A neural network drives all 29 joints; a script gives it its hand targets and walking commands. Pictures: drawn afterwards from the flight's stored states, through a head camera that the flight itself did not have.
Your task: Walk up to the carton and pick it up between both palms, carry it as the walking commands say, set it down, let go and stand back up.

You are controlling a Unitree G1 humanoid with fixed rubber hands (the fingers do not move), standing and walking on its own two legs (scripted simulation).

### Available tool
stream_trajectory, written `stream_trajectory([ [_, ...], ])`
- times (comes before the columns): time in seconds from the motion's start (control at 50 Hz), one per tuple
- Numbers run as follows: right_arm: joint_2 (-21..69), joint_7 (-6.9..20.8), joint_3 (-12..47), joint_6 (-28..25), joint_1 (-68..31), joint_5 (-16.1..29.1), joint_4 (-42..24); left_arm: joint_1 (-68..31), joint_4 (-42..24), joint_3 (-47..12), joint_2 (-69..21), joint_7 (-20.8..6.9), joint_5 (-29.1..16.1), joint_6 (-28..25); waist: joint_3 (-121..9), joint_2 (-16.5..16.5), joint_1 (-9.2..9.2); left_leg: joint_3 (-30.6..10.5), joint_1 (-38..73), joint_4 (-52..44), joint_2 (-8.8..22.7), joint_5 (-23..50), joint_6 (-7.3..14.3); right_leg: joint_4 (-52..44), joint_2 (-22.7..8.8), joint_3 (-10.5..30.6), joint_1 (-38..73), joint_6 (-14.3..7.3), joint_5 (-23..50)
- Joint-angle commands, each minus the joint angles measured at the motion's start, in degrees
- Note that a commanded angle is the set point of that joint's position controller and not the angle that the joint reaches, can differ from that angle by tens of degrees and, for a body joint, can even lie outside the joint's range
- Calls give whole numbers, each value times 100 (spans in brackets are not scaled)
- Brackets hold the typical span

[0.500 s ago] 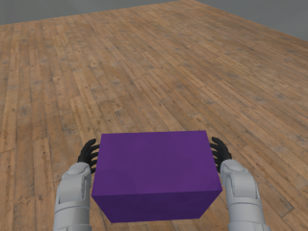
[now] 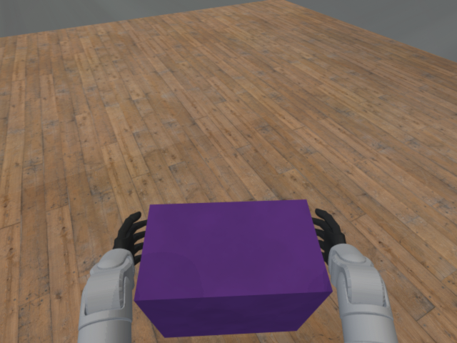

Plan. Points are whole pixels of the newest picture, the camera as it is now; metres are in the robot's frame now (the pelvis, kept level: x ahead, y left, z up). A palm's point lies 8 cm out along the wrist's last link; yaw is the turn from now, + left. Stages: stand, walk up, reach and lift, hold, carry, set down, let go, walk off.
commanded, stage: hold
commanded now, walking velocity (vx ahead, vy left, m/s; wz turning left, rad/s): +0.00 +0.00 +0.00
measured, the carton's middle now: (230, 273) +0.26 +0.01 -0.03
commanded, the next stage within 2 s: carry in 0.32 s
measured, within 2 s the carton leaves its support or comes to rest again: neither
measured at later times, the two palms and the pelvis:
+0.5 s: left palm (112, 255) +0.26 +0.21 +0.05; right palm (327, 245) +0.26 -0.16 +0.05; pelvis -0.02 +0.02 -0.01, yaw +1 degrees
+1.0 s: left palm out of the picture +0.09 +0.30 +0.07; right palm out of the picture +0.06 -0.07 +0.05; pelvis -0.14 +0.13 -0.02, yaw -4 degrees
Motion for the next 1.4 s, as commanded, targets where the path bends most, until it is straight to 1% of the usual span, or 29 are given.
stream_trajectory([
  [0.0,4294,754,3339,-160,-2660,1039,-539,-2590,-538,-3419,-4318,-827,-1135,-137,-1100,45,-3,259,27,-193,-298,1022,-114,-92,328,-292,277,80,1076],
  [0.28,4431,795,3291,-165,-2785,1022,-423,-2745,-374,-3374,-4413,-880,-1134,-162,-1089,32,4,272,37,-189,-296,922,-96,-70,322,-304,253,76,993],
  [0.3,4550,857,3433,-151,-3039,1056,-714,-3238,-447,-3560,-4585,-962,-1364,-154,-1627,46,84,65,-504,923,736,662,-17,689,-955,-53,-523,2,1134],
  [0.36,4735,860,3790,55,-2977,1240,-762,-2968,-388,-3636,-4789,-871,-1431,11,-1771,-550,146,406,-1592,2231,350,218,-44,934,-1603,815,-813,-498,2268],
  [0.4,4811,856,4091,245,-3122,1582,-1244,-2935,-952,-3963,-4886,-770,-1640,168,-1822,-1359,194,795,-2151,3186,93,-1839,-85,730,-2367,1640,-935,-1088,3985],
  [0.44,4771,782,4309,427,-3096,1878,-1715,-2981,-1530,-4223,-4669,-604,-1793,375,-2058,-1182,134,543,-2483,3426,286,-2179,13,951,-2569,1775,-744,-1135,4953],
  [0.5,4869,574,4479,790,-2693,2123,-2433,-2746,-2449,-4647,-4833,-390,-2060,778,-2318,-1222,70,747,-2087,2064,180,-1531,15,1376,-2056,1017,-683,-604,5190],
  [0.56,4736,385,4545,1232,-2224,2179,-2980,-2240,-3021,-4709,-4553,-227,-2167,1225,-2386,-786,37,999,-829,556,287,317,46,2069,-1353,233,-1581,-53,3280],
  [0.58,4583,329,4543,1390,-2077,2185,-3117,-2040,-3117,-4596,-4362,-164,-2137,1381,-2297,90,80,467,-318,571,989,2342,232,2732,-876,-209,-2492,102,771],
  [0.6,4264,261,4328,1484,-1927,2069,-2939,-1857,-2939,-4465,-4136,-118,-2020,1544,-2333,1886,109,-665,-297,937,2382,4951,1116,4039,-163,-905,-3393,237,-2573],
  [0.62,4491,205,4413,1570,-1862,2208,-3411,-1833,-3371,-4678,-4454,-67,-2180,1648,-2452,1694,127,-197,-719,1190,2291,5799,1418,5222,-315,-1043,-3061,222,-3067],
  [0.68,4612,-49,4594,1904,-1654,2367,-4153,-1845,-4261,-5014,-4695,98,-2661,1962,-2234,835,99,553,-1338,1340,1715,4549,1355,5792,-407,-1027,-3045,179,-2033],
  [0.8,3969,-465,4506,2297,-978,2144,-4686,-1354,-4603,-4951,-4105,320,-2772,2389,-2222,911,53,197,-963,924,1591,2320,1095,2494,-400,-1304,-2188,33,-1771],
  [0.84,3835,-533,4486,2409,-886,2146,-4648,-1260,-4545,-4736,-3947,324,-2728,2485,-2154,317,146,473,-1504,1318,1320,1483,765,660,-687,-1131,-1277,-13,-747],
  [0.86,3727,-574,4454,2468,-928,2123,-4597,-1153,-4417,-4564,-3852,322,-2678,2525,-1990,-415,195,660,-2761,1993,990,263,382,496,-1513,-60,-375,-196,240],
  [0.88,3501,-569,4536,2526,-985,2110,-4868,-922,-4249,-4441,-3802,347,-2598,2552,-1856,-2400,179,1211,-3970,4031,215,-2254,-181,379,-3757,2374,-581,-1308,3139],
  [0.9,3605,-554,4461,2570,-1216,2136,-4593,-981,-4161,-4483,-3862,358,-2620,2615,-1538,-1333,103,342,-4118,5542,485,-2394,-204,499,-3696,2040,-1209,-1490,3662],
  [0.92,3791,-502,4518,2562,-1502,2293,-4525,-1053,-4142,-4420,-3936,325,-2553,2601,-1450,-634,126,15,-3860,6218,508,-2096,-255,643,-3300,1437,-1679,-1349,2877],
  [0.94,3916,-451,4536,2530,-1614,2356,-4380,-1199,-4218,-4442,-3912,301,-2478,2559,-1346,-368,127,-6,-3830,6577,461,-1727,-260,729,-2834,737,-1952,-1112,2193],
  [1.0,4184,-431,4595,2471,-1765,2438,-4258,-1264,-4141,-4337,-3999,281,-2380,2464,-1124,-989,104,437,-3777,6248,307,-1215,-425,663,-2057,-97,-1958,-589,1170],
  [1.08,4193,-469,4624,2521,-1624,2433,-4160,-1096,-4102,-4266,-3886,328,-2275,2455,-1307,-1515,97,891,-3167,4333,315,-1534,-489,326,-2089,113,-1616,-398,1086],
  [1.18,4129,-432,4515,2556,-1396,2414,-3961,-1062,-4032,-4372,-3899,388,-2198,2497,-1766,-1872,73,942,-2052,1344,308,-1322,-171,244,-2151,181,-1468,-264,147],
  [1.2,4141,-420,4477,2546,-1352,2390,-3934,-1100,-4007,-4402,-3923,399,-2200,2486,-1893,-1574,24,1036,-1596,508,289,-985,-75,589,-1886,-115,-1690,-164,-141],
  [1.22,4165,-402,4436,2532,-1362,2366,-3907,-1126,-3979,-4400,-3918,394,-2191,2470,-1882,-646,65,855,-1183,-39,485,-898,17,1484,-1370,-696,-2255,-49,-593],
  [1.24,4124,-380,4380,2505,-1332,2282,-3984,-1161,-4035,-4461,-3913,388,-2203,2471,-1663,894,40,39,-1296,-368,1363,-634,255,2653,-734,-1306,-3289,143,-1762],
  [1.26,4162,-336,4256,2402,-1430,2266,-4070,-1621,-4345,-4803,-4113,316,-2475,2437,-1529,2602,-61,-983,-2228,-283,2464,1283,1039,4504,-198,-1458,-3515,246,-3104],
  [1.28,4289,-307,4204,2360,-1513,2292,-4180,-1843,-4233,-4865,-4390,250,-2587,2396,-1562,2234,-34,-278,-2549,168,2212,2320,1183,5789,-272,-828,-3189,61,-2942],
  [1.32,4368,-293,4238,2278,-1418,2235,-4210,-1830,-4119,-4872,-4638,192,-2687,2303,-1657,1471,103,763,-2479,697,1526,2176,842,6172,-356,-819,-3061,15,-1953],
  [1.38,4264,-305,4365,2163,-1251,2178,-4344,-1731,-4292,-5046,-4538,219,-2728,2228,-1751,1293,65,595,-1856,725,1343,1801,796,4664,-323,-1294,-2733,195,-1846],
])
